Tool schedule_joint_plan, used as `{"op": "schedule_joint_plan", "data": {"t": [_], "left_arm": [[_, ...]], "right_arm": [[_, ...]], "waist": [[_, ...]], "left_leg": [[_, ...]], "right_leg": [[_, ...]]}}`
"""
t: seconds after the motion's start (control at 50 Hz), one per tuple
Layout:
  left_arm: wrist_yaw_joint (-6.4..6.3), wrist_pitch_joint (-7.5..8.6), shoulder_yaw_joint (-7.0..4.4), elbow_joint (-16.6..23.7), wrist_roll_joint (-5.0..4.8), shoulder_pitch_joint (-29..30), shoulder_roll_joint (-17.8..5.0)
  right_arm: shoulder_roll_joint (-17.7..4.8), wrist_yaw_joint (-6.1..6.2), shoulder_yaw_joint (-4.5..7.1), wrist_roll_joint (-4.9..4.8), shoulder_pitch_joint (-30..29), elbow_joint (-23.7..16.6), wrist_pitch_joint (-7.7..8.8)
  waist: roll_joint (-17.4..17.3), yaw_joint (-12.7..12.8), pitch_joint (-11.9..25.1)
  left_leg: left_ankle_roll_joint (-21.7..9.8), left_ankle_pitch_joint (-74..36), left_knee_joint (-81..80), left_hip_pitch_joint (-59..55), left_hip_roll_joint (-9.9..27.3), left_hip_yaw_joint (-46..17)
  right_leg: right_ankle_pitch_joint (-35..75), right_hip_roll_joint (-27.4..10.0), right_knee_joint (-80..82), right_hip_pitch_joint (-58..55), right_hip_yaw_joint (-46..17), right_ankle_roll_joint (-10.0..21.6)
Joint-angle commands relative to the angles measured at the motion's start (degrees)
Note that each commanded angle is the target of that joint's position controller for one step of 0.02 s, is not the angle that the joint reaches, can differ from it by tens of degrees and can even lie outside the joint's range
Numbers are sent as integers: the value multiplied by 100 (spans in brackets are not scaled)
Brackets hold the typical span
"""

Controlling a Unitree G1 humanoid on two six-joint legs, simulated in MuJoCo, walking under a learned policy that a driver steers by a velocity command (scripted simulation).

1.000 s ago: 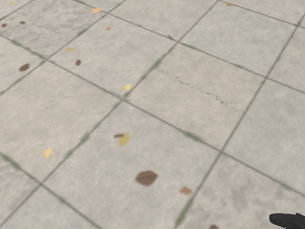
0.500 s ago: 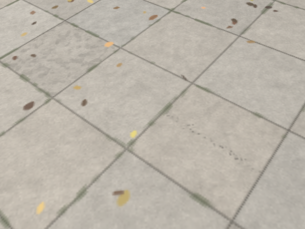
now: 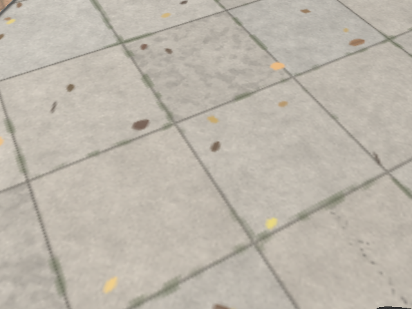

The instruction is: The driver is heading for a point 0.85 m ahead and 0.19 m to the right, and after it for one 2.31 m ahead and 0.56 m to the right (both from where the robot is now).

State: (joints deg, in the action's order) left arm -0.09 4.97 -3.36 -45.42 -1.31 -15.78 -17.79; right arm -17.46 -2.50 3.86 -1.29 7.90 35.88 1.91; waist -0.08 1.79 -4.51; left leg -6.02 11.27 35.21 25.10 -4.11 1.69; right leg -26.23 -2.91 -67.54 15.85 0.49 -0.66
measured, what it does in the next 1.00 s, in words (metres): walks ahead, turning right: right foot, then left foot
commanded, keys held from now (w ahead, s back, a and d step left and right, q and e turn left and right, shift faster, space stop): w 0.02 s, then w+e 0.90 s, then w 0.08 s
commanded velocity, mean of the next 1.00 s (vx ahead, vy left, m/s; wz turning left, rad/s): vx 0.50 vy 0.00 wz -0.30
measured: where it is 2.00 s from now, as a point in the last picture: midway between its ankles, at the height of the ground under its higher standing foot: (268, 206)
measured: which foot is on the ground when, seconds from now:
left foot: down 0.00-0.48, up 0.50-0.90, down 0.92-1.00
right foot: up 0.00-0.44, down 0.46-0.94, up 0.96-1.00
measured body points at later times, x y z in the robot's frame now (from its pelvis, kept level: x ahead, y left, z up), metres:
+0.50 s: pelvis +0.29 -0.06 -0.01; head +0.33 -0.06 +0.44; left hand +0.51 +0.18 -0.09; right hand +0.31 -0.35 -0.13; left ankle +0.10 +0.07 -0.68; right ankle +0.39 -0.15 -0.72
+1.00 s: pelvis +0.59 -0.07 +0.01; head +0.61 -0.07 +0.45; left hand +0.75 +0.18 -0.11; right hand +0.67 -0.38 -0.07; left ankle +0.70 +0.01 -0.72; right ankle +0.42 -0.14 -0.66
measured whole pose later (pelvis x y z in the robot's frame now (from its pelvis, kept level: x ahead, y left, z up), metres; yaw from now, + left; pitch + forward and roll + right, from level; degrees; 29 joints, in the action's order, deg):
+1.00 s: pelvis +0.59 -0.07 +0.01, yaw -23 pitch +2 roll +1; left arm -0.7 1.6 -3.4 -41.5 -1.6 -20.7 -17.8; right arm -15.9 -0.9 2.4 0.3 7.0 38.8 6.7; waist 2.0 2.2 0.0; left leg -1.0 9.8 31.4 23.9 -2.1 -1.2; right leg -28.0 4.5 -58.7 16.7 -9.6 1.6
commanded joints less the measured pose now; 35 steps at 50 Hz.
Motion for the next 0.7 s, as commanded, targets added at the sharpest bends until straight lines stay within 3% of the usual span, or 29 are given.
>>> {"op": "schedule_joint_plan", "data": {"t": [0.02, 0.04, 0.08, 0.14, 0.2, 0.26, 0.34, 0.38, 0.4, 0.42, 0.44, 0.46, 0.48, 0.5, 0.52, 0.54, 0.56, 0.58, 0.62, 0.66, 0.7], "left_arm": [[-22, 298, -148, 672, 108, 322, -795], [1, 216, -158, 567, 129, 111, -787], [21, 78, -124, 437, 152, -88, -616], [4, -25, -48, 538, 127, 331, -421], [69, 12, 3, 594, 70, 762, -319], [161, 46, 49, 733, -2, 1232, -235], [322, 59, 60, 967, -12, 1597, -235], [403, 60, 52, 1059, 16, 1564, -249], [417, 45, 18, 1064, 34, 1389, -319], [405, 16, -57, 1024, 52, 1051, -466], [373, -4, -187, 889, 63, 369, -694], [304, -31, -334, 749, 51, -488, -1017], [248, -36, -489, 744, 68, -975, -1653], [242, -33, -378, 731, -1, -1125, -1244], [204, -54, -281, 741, 30, -941, -933], [178, -69, -255, 815, 42, -591, -838], [167, -93, -218, 890, 48, -241, -746], [151, -97, -166, 979, 99, -13, -627], [115, -102, -171, 1062, 114, 202, -642], [56, -88, -207, 1027, 90, 191, -763], [-6, -109, -250, 959, 49, 90, -874]], "right_arm": [[-668, 53, 208, 48, 587, -202, 165], [-509, 81, 138, 121, 386, -260, 173], [-507, 110, 121, 140, 381, -136, 238], [-657, 172, 133, 148, 617, 126, 302], [-649, 215, 95, 163, 728, 282, 310], [-769, 222, 111, 157, 945, 485, 330], [-800, 236, 143, 128, 1164, 741, 236], [-852, 278, 167, 104, 1132, 782, 156], [-921, 310, 185, 106, 1047, 757, 120], [-1004, 351, 205, 112, 990, 727, 76], [-1025, 395, 197, 113, 902, 688, 19], [-954, 451, 148, 139, 894, 610, 22], [-346, 382, -61, 257, 1518, 343, 169], [-394, 272, -118, 256, 1364, 392, 370], [-766, 164, -21, 6, 825, 237, 513], [-742, 139, -56, -41, 464, 112, 593], [-707, 163, -45, 74, 312, 89, 614], [-743, 192, 1, 170, 350, 93, 569], [-627, 217, -6, 224, 608, 118, 448], [-496, 263, -51, 242, 553, 101, 362], [-356, 278, -113, 247, 112, -3, 352]], "waist": [[-24, -273, 852], [-165, -100, 783], [-221, -26, 779], [-248, -171, 497], [-287, -394, 322], [-268, -630, 108], [-181, -742, -66], [-249, -638, 34], [-351, -506, 215], [-478, -310, 524], [-454, 87, 953], [-226, 520, 1469], [1097, 259, 2290], [1180, 409, 2870], [797, 533, 2126], [312, 414, 1473], [-86, 184, 960], [-37, -23, 725], [234, -263, 639], [290, -297, 554], [339, -146, 462]], "left_leg": [[-1120, -461, -1955, -2506, 1653, -2705], [-1054, -971, -2080, -2084, 1530, -2336], [-1088, -1848, -2258, -1636, 1480, -1870], [-947, -2198, -2480, -1473, 1346, -1183], [-633, -1762, -2623, -1543, 1146, -637], [-538, -1318, -2787, -1844, 1344, -482], [-488, -1834, -2480, -2918, 1723, -322], [-375, -2829, -2086, -3300, 1827, -214], [-293, -3859, -1733, -3369, 1804, -110], [-210, -4969, -1184, -3410, 1753, -16], [-75, -5629, -200, -3202, 1597, 177], [150, -4844, 1187, -2193, 1424, 330], [593, -1206, 3551, 331, 446, 341], [647, 2092, 4405, 1476, -122, -648], [537, 1748, 4550, 2043, 301, -968], [471, 1297, 4140, 2066, 568, -857], [500, 1036, 3540, 1865, 755, -759], [562, 844, 3155, 1482, 897, -739], [763, 714, 2747, 1063, 936, -642], [970, 397, 2151, 918, 897, -497], [1074, -447, 1220, 741, 791, -442]], "right_leg": [[653, -402, -46, 2519, -565, 64], [877, -532, 125, 2143, -545, 26], [1111, -566, 394, 1830, -374, -128], [1995, -603, 1148, 2118, -291, -253], [3210, -485, 2270, 2046, -214, -156], [3718, -319, 3016, 2019, -158, -32], [3117, -135, 3490, 2585, -212, 213], [2534, 7, 3586, 2529, -54, 377], [2220, 174, 3584, 2195, 124, 480], [1924, 393, 3516, 1669, 324, 592], [1957, 635, 3641, 712, 467, 752], [2351, 358, 3735, -873, -104, 1036], [1930, -1171, 3786, -3287, -2945, 2128], [1392, -1648, 4712, -4099, -4846, 2516], [1017, -1459, 4868, -3676, -4033, 2144], [1188, -1242, 4957, -2812, -3331, 1934], [1710, -1028, 5081, -1919, -2836, 1804], [2253, -845, 5236, -1282, -2489, 1756], [2831, -650, 5440, -600, -2195, 1822], [3200, -491, 5508, -124, -1788, 1809], [3035, -250, 5489, 143, -1481, 1617]]}}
